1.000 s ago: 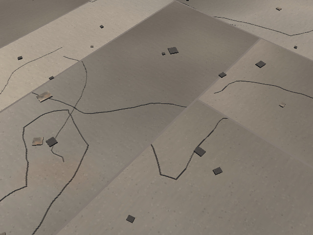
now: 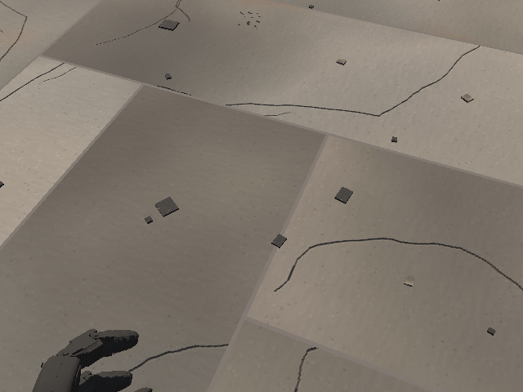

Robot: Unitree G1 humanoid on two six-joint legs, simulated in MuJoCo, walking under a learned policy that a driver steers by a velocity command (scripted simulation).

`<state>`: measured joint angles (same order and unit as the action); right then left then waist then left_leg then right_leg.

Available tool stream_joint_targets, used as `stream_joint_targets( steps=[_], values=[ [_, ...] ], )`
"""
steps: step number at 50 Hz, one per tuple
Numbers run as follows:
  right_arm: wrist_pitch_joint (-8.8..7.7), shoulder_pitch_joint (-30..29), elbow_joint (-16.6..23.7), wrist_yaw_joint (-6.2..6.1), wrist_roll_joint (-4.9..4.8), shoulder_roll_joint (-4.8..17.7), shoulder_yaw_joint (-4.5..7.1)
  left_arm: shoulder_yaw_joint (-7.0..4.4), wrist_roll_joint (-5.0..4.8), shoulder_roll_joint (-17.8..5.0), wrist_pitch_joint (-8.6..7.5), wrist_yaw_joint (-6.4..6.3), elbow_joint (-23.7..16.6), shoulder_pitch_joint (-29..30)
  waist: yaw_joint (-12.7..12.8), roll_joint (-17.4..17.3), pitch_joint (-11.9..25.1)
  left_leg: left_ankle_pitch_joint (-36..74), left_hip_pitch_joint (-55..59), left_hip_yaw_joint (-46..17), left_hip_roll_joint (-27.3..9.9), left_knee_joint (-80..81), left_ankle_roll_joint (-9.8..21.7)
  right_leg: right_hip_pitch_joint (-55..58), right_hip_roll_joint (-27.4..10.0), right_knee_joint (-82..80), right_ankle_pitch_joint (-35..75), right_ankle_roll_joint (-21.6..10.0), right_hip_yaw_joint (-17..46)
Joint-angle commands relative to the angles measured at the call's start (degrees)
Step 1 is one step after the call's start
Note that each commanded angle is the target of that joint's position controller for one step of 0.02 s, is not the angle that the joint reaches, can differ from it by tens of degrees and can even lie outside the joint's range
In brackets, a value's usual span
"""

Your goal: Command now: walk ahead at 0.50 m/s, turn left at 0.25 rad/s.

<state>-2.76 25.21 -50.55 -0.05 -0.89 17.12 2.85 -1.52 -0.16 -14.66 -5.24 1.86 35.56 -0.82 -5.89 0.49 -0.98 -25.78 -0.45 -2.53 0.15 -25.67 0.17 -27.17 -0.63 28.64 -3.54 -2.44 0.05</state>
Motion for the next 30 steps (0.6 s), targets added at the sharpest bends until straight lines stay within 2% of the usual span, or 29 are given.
stream_joint_targets(
  steps=[1, 2, 3, 4, 5, 6, 7, 10, 14, 17, 20, 21, 22, 23, 24, 25, 26, 27, 28, 29, 30],
  values=[
    [-1.84, 4.6, 6.0, -0.16, 0.0, 0.1, -0.97, -5.63, 1.0, -16.8, 0.48, -0.88, 2.3, -24.3, 10.4, 18.9, 23.9, -7.9, -36.3, -2.0, 2.4, -40.1, 1.2, 51.0, -24.3, -6.6, -10.5, -13.5, 37.1],
    [-2.07, 1.0, 5.1, -0.14, -1.24, 6.7, 0.65, -4.35, 0.39, -11.1, 0.63, -0.88, 2.0, -23.1, 12.2, 11.1, 17.9, -6.6, -41.6, -6.0, -0.6, -46.0, 1.0, 46.0, -22.1, -10.0, -18.9, -11.7, 36.9],
    [-2.1, -4.0, 6.4, -0.06, -1.75, 8.5, 1.46, -3.62, -0.02, -9.0, 0.53, -1.03, 2.1, -19.8, 11.8, 8.1, 10.0, -1.1, -43.8, -4.8, -2.7, -46.3, 1.2, 38.9, -20.4, -11.3, -17.7, -9.7, 28.2],
    [-1.89, -6.2, 6.7, -0.29, -1.29, 7.5, 1.44, -3.17, 0.25, -7.9, 0.34, -0.91, 2.2, -16.2, 9.9, 4.8, 6.4, 3.4, -41.8, -3.8, -4.8, -44.7, 0.8, 31.9, -18.0, -13.1, -12.5, -8.8, 22.5],
    [-1.45, -7.1, 6.8, -0.36, -0.66, 6.7, 1.65, -2.86, 0.52, -6.3, 0.08, -0.71, 2.5, -13.6, 8.4, 4.7, 3.5, 6.4, -40.1, -3.7, -6.2, -42.4, 0.5, 26.8, -16.1, -15.0, -8.1, -8.5, 17.7],
    [-0.78, -5.9, 6.5, -0.28, -0.73, 5.5, 1.65, -2.8, 0.96, -5.8, -0.37, -0.68, 2.8, -12.2, 6.8, 6.0, 2.7, 8.5, -36.9, -4.0, -7.3, -41.4, 0.2, 23.0, -14.9, -16.9, -5.1, -8.1, 13.9],
    [-0.13, -5.4, 6.3, -0.26, -0.91, 4.2, 1.54, -2.93, 0.96, -5.3, -0.82, -0.66, 3.3, -11.3, 6.0, 5.9, 2.2, 9.6, -35.4, -3.7, -7.7, -40.7, 0.0, 20.9, -14.4, -18.5, -2.8, -8.3, 11.3],
    [1.12, -7.9, 7.8, -0.31, -0.55, 2.6, 1.48, -3.64, 0.9, -6.6, -1.67, -1.02, 5.2, -11.0, 5.2, 3.7, -0.2, 13.9, -37.9, -4.1, -8.2, -37.2, -0.9, 19.2, -14.9, -20.9, 4.4, -9.0, 4.8],
    [0.76, -13.4, 9.6, 0.91, -0.39, 1.7, 1.04, -4.29, 0.92, -8.5, -1.2, -1.82, 7.0, -11.9, 6.5, 2.5, -1.7, 25.3, -38.1, -2.3, -7.7, -24.2, -0.8, 20.7, -13.3, -21.9, 7.7, -7.9, -3.4],
    [0.53, -19.8, 11.9, 2.04, -0.27, 1.0, 0.5, -4.8, 0.37, -10.2, -0.51, -2.28, 8.5, -14.4, 9.0, 1.3, -3.6, 28.7, -37.3, 0.9, -6.9, -16.4, 0.2, 23.2, -14.0, -22.1, 8.0, -7.2, -7.1],
    [0.67, -23.9, 14.4, 2.91, -0.36, 1.6, 0.56, -5.33, -0.58, -11.4, 0.67, -2.37, 10.1, -16.7, 9.9, 1.4, -4.7, 25.4, -38.7, 2.7, -6.2, -12.1, 2.0, 29.4, -15.7, -19.8, 10.7, -6.1, -9.0],
    [0.73, -24.4, 15.1, 3.18, -0.34, 2.0, 0.74, -5.51, -0.89, -11.9, 1.13, -2.41, 10.4, -16.9, 9.6, 1.7, -4.6, 23.0, -38.2, 3.8, -5.4, -11.2, 2.8, 31.3, -16.2, -18.0, 14.5, -5.6, -9.7],
    [0.8, -23.8, 15.6, 3.4, -0.07, 2.8, 1.18, -5.68, -1.0, -12.6, 1.67, -2.62, 10.3, -15.8, 8.4, 2.5, -4.1, 20.3, -36.0, 5.4, -3.8, -10.3, 3.7, 32.2, -16.0, -14.1, 25.5, -4.8, -10.9],
    [0.89, -21.4, 15.5, 3.5, 0.28, 4.0, 1.87, -5.92, -1.21, -13.5, 2.28, -3.0, 10.0, -15.1, 6.8, 3.8, -1.8, 17.4, -31.7, 7.7, -1.2, -10.4, 4.6, 32.8, -15.5, -8.5, 38.0, -3.9, -11.6],
    [0.86, -15.3, 14.2, 3.45, 0.35, 5.8, 3.01, -5.97, -1.44, -13.9, 2.91, -3.36, 9.6, -14.3, 3.4, 4.2, 1.8, 17.3, -24.1, 9.1, 1.5, -9.2, 5.9, 31.8, -14.3, 0.7, 45.4, -2.6, -12.4],
    [0.83, -6.6, 12.0, 2.78, 0.45, 9.0, 4.8, -5.54, -1.72, -13.1, 3.04, -3.62, 9.1, -13.6, -1.2, 2.7, 6.6, 24.6, -10.8, 8.2, 3.6, -4.3, 7.9, 26.3, -11.6, 13.1, 41.6, -0.1, -13.4],
    [1.46, -2.1, 11.3, 1.28, 0.37, 14.4, 6.25, -4.2, 0.52, -9.3, 2.46, -3.47, 7.8, -16.2, -1.0, -7.6, 11.9, 44.0, 6.1, -5.7, -5.9, -4.9, 11.5, 10.8, -7.2, 31.6, 9.0, 3.8, -13.3],
    [1.15, -6.8, 14.4, 1.08, 1.48, 18.8, 6.19, -2.19, 1.57, -4.4, 1.15, -2.78, 5.2, -20.9, 5.0, -18.0, 21.5, 52.7, 21.1, -37.6, -22.1, -0.4, 26.0, -8.8, 5.1, 53.0, -35.1, 7.6, -4.9],
    [1.03, -6.2, 15.6, 1.62, 1.21, 14.4, 5.25, -3.29, 0.0, -10.3, 0.1, -2.11, 6.1, -17.2, 0.4, -7.0, 27.0, 52.7, 20.4, -34.9, -21.4, 1.5, 25.2, -10.1, 1.7, 55.4, -34.1, 6.4, 6.1],
    [0.64, -8.9, 15.7, 1.71, 0.85, 11.7, 4.48, -3.29, -1.51, -10.6, -0.16, -2.07, 4.3, -12.6, 1.0, -5.4, 19.4, 52.6, 14.1, -25.9, -18.6, 1.3, 22.7, -12.4, -0.6, 53.1, -30.1, 5.2, 5.4],
    [0.46, -11.5, 15.2, 1.62, -0.06, 9.7, 4.09, -3.22, -0.76, -9.6, 0.0, -2.76, 4.9, -11.7, 3.3, -0.5, 11.8, 50.4, 5.4, -19.6, -14.7, 2.1, 19.2, -12.8, -2.9, 47.5, -26.0, 5.2, 4.5]
  ],
)
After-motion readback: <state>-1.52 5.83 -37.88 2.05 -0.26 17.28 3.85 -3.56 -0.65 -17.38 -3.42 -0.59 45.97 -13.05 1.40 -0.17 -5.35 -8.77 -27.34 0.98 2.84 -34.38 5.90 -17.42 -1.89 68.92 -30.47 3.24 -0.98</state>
